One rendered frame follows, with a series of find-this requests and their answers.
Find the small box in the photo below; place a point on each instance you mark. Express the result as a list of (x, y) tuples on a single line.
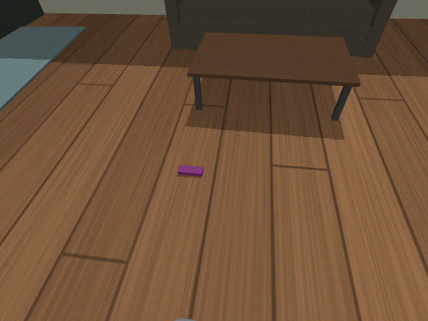
[(190, 170)]

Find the sofa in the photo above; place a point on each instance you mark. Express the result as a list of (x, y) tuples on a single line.
[(360, 22)]

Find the coffee table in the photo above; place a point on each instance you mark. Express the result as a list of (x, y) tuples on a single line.
[(275, 58)]

